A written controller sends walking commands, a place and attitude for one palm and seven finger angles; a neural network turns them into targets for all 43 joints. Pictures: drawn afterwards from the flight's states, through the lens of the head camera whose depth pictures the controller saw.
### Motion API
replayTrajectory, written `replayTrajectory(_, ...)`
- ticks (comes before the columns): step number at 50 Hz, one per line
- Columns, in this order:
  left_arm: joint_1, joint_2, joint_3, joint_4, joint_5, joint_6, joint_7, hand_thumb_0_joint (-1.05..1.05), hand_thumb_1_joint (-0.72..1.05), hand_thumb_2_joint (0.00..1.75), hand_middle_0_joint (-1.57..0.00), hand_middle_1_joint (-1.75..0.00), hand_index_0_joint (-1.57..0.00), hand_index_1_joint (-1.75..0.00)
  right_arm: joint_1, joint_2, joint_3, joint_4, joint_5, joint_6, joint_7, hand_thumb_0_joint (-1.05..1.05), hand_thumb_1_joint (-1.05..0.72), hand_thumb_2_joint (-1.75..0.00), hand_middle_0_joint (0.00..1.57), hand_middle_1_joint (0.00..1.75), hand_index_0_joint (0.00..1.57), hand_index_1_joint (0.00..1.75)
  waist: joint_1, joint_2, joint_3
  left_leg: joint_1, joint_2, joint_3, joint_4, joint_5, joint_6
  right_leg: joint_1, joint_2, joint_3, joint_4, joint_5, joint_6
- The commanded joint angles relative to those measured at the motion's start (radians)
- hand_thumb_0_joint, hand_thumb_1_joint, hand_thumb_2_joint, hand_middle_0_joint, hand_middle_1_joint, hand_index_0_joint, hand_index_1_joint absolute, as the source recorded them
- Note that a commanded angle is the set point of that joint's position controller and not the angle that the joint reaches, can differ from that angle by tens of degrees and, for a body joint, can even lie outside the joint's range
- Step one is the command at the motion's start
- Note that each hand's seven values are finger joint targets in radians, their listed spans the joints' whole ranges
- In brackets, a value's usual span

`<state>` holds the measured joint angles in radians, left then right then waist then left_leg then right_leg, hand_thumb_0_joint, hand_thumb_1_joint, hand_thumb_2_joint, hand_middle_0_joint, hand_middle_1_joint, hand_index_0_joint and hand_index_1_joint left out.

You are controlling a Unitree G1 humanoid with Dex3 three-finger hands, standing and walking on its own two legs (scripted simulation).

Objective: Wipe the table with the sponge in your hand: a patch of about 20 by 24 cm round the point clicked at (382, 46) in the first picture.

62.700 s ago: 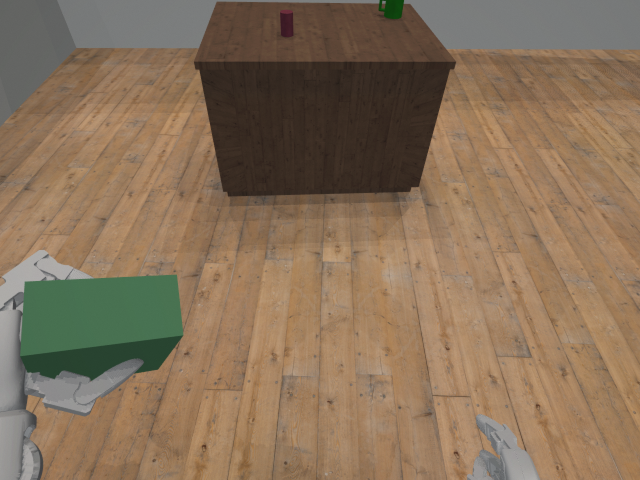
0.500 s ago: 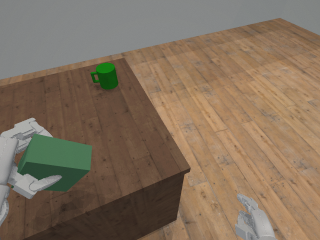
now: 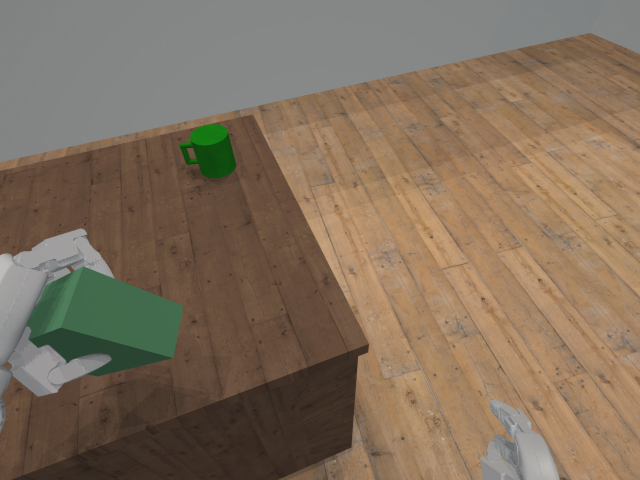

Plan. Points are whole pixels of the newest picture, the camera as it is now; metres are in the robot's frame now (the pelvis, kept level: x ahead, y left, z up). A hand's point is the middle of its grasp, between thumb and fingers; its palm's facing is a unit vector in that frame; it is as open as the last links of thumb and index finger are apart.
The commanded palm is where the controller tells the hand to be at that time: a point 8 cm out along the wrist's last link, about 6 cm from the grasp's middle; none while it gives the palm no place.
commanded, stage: turn the palm down, sponge in hand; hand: left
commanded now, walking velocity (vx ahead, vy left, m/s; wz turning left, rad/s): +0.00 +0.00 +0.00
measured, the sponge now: (107, 333) +0.23 +0.26 +0.11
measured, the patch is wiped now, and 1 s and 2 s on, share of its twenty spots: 0.00 0.00 0.00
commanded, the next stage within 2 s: move the sponge above the wiping area in 1.40 s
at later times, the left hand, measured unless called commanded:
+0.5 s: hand (16, 304) +0.23 +0.33 +0.16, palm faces +0.30 -0.25 -0.92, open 9.8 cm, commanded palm +0.19 +0.32 +0.19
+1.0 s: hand out of the picture +0.23 +0.37 +0.14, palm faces +0.14 -0.10 -0.99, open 9.8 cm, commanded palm +0.19 +0.33 +0.19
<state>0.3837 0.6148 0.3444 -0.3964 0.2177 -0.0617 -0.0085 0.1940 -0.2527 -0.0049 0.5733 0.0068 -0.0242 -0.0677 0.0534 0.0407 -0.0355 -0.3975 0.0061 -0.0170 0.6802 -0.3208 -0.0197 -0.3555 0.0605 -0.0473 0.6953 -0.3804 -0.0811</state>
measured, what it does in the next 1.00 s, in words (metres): stands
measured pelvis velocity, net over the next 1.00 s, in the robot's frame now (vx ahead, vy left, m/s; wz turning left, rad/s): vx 0.00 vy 0.05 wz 0.01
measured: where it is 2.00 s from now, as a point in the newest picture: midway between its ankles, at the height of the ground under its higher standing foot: outside the picture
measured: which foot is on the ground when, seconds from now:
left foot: down 0.00-1.00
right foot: down 0.00-1.00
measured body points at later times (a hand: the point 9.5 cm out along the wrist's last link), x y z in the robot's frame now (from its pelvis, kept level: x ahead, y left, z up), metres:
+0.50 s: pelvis +0.00 +0.04 +0.01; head -0.01 +0.01 +0.46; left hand +0.21 +0.34 +0.21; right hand +0.22 -0.18 -0.07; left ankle +0.02 +0.14 -0.72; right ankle -0.01 -0.06 -0.72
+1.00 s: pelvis +0.00 +0.05 +0.02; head +0.00 +0.00 +0.47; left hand +0.22 +0.37 +0.19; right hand +0.26 -0.14 -0.07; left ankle +0.02 +0.14 -0.72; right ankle -0.01 -0.06 -0.72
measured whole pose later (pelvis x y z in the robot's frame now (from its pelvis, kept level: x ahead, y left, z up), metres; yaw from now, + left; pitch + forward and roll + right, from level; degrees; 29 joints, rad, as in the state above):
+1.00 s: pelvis +0.00 +0.05 +0.02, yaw +1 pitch +0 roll +0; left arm 0.13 0.53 0.04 -0.21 0.79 0.53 0.03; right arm 0.01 -0.26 0.07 0.63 0.06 0.10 -0.05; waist 0.11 0.12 -0.02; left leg -0.25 -0.05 -0.01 0.49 -0.23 0.04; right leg -0.20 0.01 -0.03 0.48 -0.28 -0.02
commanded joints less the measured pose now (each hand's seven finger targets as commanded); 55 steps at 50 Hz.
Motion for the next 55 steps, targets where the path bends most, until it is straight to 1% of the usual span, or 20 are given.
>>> replayTrajectory(1, -0.038, 0.223, 0.210, -0.117, 0.018, 0.075, 0.110, 0.00, 0.10, 1.30, -1.20, -1.60, -1.20, -1.60, -0.095, -0.125, -0.054, -0.171, 0.018, -0.021, -0.003, 0.00, -0.90, -0.90, 0.20, 0.30, 0.20, 0.30, 0.036, 0.016, -0.131, 0.038, -0.021, 0.037, -0.013, 0.268, 0.046, 0.067, -0.095, 0.092, -0.127, 0.436, 0.079)
replayTrajectory(5, -0.090, 0.252, 0.151, -0.047, 0.079, 0.221, 0.105, 0.00, 0.10, 1.30, -1.20, -1.60, -1.20, -1.60, -0.115, -0.147, -0.044, -0.184, 0.041, 0.005, -0.029, 0.00, -0.90, -0.90, 0.20, 0.30, 0.20, 0.30, 0.021, -0.026, -0.066, 0.034, -0.021, 0.029, -0.035, 0.207, 0.055, 0.015, -0.084, 0.098, -0.169, 0.301, 0.082)
replayTrajectory(7, -0.137, 0.244, 0.087, -0.088, 0.133, 0.244, 0.080, 0.00, 0.10, 1.30, -1.20, -1.60, -1.20, -1.60, -0.124, -0.144, -0.038, -0.206, 0.044, 0.004, -0.041, 0.00, -0.90, -0.90, 0.20, 0.30, 0.20, 0.30, 0.008, -0.044, -0.114, 0.058, -0.021, 0.024, -0.042, 0.203, 0.066, 0.023, -0.084, 0.089, -0.171, 0.291, 0.088)
replayTrajectory(11, -0.208, 0.201, -0.023, -0.254, 0.219, 0.186, 0.061, 0.00, 0.10, 1.30, -1.20, -1.60, -1.20, -1.60, -0.170, -0.114, -0.027, -0.223, 0.042, -0.020, -0.058, 0.00, -0.90, -0.90, 0.20, 0.30, 0.20, 0.30, -0.007, 0.004, -0.190, 0.140, -0.025, 0.011, -0.046, 0.203, 0.078, 0.017, -0.073, 0.091, -0.178, 0.262, 0.079)
replayTrajectory(15, -0.167, 0.314, 0.086, -0.296, 0.311, 0.125, 0.126, 0.00, 0.10, 1.30, -1.20, -1.60, -1.20, -1.60, -0.174, -0.110, -0.026, -0.190, 0.019, -0.033, -0.060, 0.00, -0.90, -0.90, 0.20, 0.30, 0.20, 0.30, 0.024, 0.053, -0.228, 0.177, -0.019, -0.015, -0.057, 0.234, 0.070, 0.024, -0.058, 0.094, -0.169, 0.253, 0.057)
replayTrajectory(17, -0.174, 0.295, 0.092, -0.242, 0.355, 0.144, 0.172, 0.00, 0.10, 1.30, -1.20, -1.60, -1.20, -1.60, -0.168, -0.100, -0.020, -0.177, 0.012, -0.027, -0.049, 0.00, -0.90, -0.90, 0.20, 0.30, 0.20, 0.30, 0.029, 0.086, -0.214, 0.163, -0.008, -0.024, -0.079, 0.235, 0.061, 0.023, -0.059, 0.057, -0.162, 0.226, 0.050)
replayTrajectory(20, -0.174, 0.274, 0.111, -0.120, 0.364, 0.258, 0.212, 0.00, 0.10, 1.30, -1.20, -1.60, -1.20, -1.60, -0.215, -0.109, -0.018, -0.151, 0.028, 0.004, -0.033, 0.00, -0.90, -0.90, 0.20, 0.30, 0.20, 0.30, 0.060, 0.123, -0.137, 0.121, 0.004, -0.039, -0.133, 0.210, 0.035, 0.040, -0.046, 0.056, -0.174, 0.187, 0.031)
replayTrajectory(21, -0.221, 0.194, 0.027, -0.121, 0.355, 0.301, 0.205, 0.00, 0.10, 1.30, -1.20, -1.60, -1.20, -1.60, -0.228, -0.105, -0.012, -0.163, 0.034, 0.015, -0.027, 0.00, -0.90, -0.90, 0.20, 0.30, 0.20, 0.30, 0.048, 0.106, -0.143, 0.117, 0.007, -0.032, -0.147, 0.208, 0.031, 0.056, -0.053, 0.033, -0.178, 0.188, 0.037)
replayTrajectory(27, -0.282, 0.152, -0.173, -0.016, 0.409, 0.517, 0.049, 0.00, 0.10, 1.30, -1.20, -1.60, -1.20, -1.60, -0.314, -0.128, 0.023, -0.189, 0.065, 0.051, -0.033, 0.00, -0.90, -0.90, 0.20, 0.30, 0.20, 0.30, 0.029, -0.005, -0.054, 0.132, 0.002, -0.046, -0.221, 0.140, 0.047, 0.075, -0.060, 0.045, -0.242, 0.144, 0.045)
replayTrajectory(31, -0.386, 0.109, -0.280, -0.163, 0.493, 0.456, -0.041, 0.00, 0.10, 1.30, -1.20, -1.60, -1.20, -1.60, -0.333, -0.106, 0.028, -0.206, 0.058, 0.029, -0.035, 0.00, -0.90, -0.90, 0.20, 0.30, 0.20, 0.30, 0.007, 0.021, -0.123, 0.221, 0.001, -0.061, -0.227, 0.165, 0.072, 0.085, -0.051, 0.048, -0.246, 0.161, 0.042)
replayTrajectory(35, -0.402, 0.288, -0.099, -0.279, 0.602, 0.322, 0.019, 0.00, 0.10, 1.30, -1.20, -1.60, -1.20, -1.60, -0.328, -0.097, 0.026, -0.173, 0.018, 0.010, -0.030, 0.00, -0.90, -0.90, 0.20, 0.30, 0.20, 0.30, 0.064, 0.101, -0.233, 0.286, 0.014, -0.115, -0.241, 0.241, 0.069, 0.148, -0.028, 0.091, -0.226, 0.219, 0.020)
replayTrajectory(36, -0.398, 0.245, -0.115, -0.283, 0.623, 0.303, 0.046, 0.00, 0.10, 1.30, -1.20, -1.60, -1.20, -1.60, -0.316, -0.081, 0.027, -0.169, 0.013, 0.007, -0.025, 0.00, -0.90, -0.90, 0.20, 0.30, 0.20, 0.30, 0.066, 0.128, -0.267, 0.299, 0.018, -0.113, -0.233, 0.290, 0.064, 0.165, -0.038, 0.066, -0.215, 0.237, 0.020)
replayTrajectory(37, -0.367, 0.292, -0.051, -0.221, 0.647, 0.300, 0.080, 0.00, 0.10, 1.30, -1.20, -1.60, -1.20, -1.60, -0.293, -0.088, 0.021, -0.146, 0.007, 0.012, -0.020, 0.00, -0.90, -0.90, 0.20, 0.30, 0.20, 0.30, 0.077, 0.118, -0.248, 0.287, 0.025, -0.129, -0.233, 0.322, 0.052, 0.157, -0.036, 0.075, -0.219, 0.240, 0.014)
replayTrajectory(40, -0.353, 0.271, -0.005, -0.075, 0.648, 0.384, 0.152, 0.00, 0.10, 1.30, -1.20, -1.60, -1.20, -1.60, -0.339, -0.099, 0.016, -0.103, 0.019, 0.045, 0.000, 0.00, -0.90, -0.90, 0.20, 0.30, 0.20, 0.30, 0.101, 0.132, -0.164, 0.250, 0.016, -0.122, -0.245, 0.333, 0.026, 0.151, -0.024, 0.109, -0.251, 0.232, -0.010)
replayTrajectory(41, -0.389, 0.163, -0.100, -0.076, 0.629, 0.415, 0.160, 0.00, 0.10, 1.30, -1.20, -1.60, -1.20, -1.60, -0.342, -0.088, 0.016, -0.112, 0.029, 0.051, 0.008, 0.00, -0.90, -0.90, 0.20, 0.30, 0.20, 0.30, 0.081, 0.108, -0.175, 0.251, 0.020, -0.098, -0.239, 0.345, 0.022, 0.147, -0.039, 0.066, -0.245, 0.242, 0.004)
replayTrajectory(45, -0.350, 0.120, -0.169, 0.052, 0.592, 0.546, 0.112, 0.00, 0.10, 1.30, -1.20, -1.60, -1.20, -1.60, -0.429, -0.113, 0.026, -0.109, 0.052, 0.066, 0.011, 0.00, -0.90, -0.90, 0.20, 0.30, 0.20, 0.30, 0.078, 0.057, -0.105, 0.224, -0.007, -0.076, -0.265, 0.286, 0.023, 0.152, -0.042, 0.086, -0.279, 0.235, 0.008)
replayTrajectory(46, -0.348, 0.033, -0.274, 0.026, 0.580, 0.562, 0.080, 0.00, 0.10, 1.30, -1.20, -1.60, -1.20, -1.60, -0.420, -0.110, 0.024, -0.130, 0.058, 0.064, 0.010, 0.00, -0.90, -0.90, 0.20, 0.30, 0.20, 0.30, 0.054, 0.037, -0.113, 0.229, -0.004, -0.062, -0.260, 0.291, 0.033, 0.159, -0.054, 0.054, -0.282, 0.257, 0.020)
replayTrajectory(48, -0.356, 0.008, -0.348, 0.008, 0.586, 0.573, 0.026, 0.00, 0.10, 1.30, -1.20, -1.60, -1.20, -1.60, -0.423, -0.111, 0.027, -0.140, 0.064, 0.057, 0.007, 0.00, -0.90, -0.90, 0.20, 0.30, 0.20, 0.30, 0.037, 0.001, -0.120, 0.236, -0.013, -0.069, -0.261, 0.285, 0.048, 0.166, -0.058, 0.063, -0.293, 0.273, 0.027)
replayTrajectory(51, -0.405, 0.017, -0.378, -0.061, 0.626, 0.546, -0.018, 0.00, 0.10, 1.30, -1.20, -1.60, -1.20, -1.60, -0.422, -0.105, 0.028, -0.151, 0.059, 0.035, 0.004, 0.00, -0.90, -0.90, 0.20, 0.30, 0.20, 0.30, 0.025, -0.014, -0.156, 0.256, -0.019, -0.070, -0.249, 0.283, 0.071, 0.175, -0.053, 0.071, -0.285, 0.270, 0.025)
replayTrajectory(55, -0.506, 0.318, -0.134, -0.194, 0.749, 0.446, 0.014, 0.00, 0.10, 1.30, -1.20, -1.60, -1.20, -1.60, -0.424, -0.105, 0.029, -0.130, 0.019, 0.032, -0.003, 0.00, -0.90, -0.90, 0.20, 0.30, 0.20, 0.30, 0.085, 0.053, -0.273, 0.311, -0.026, -0.094, -0.246, 0.356, 0.078, 0.254, -0.037, 0.139, -0.268, 0.304, 0.002)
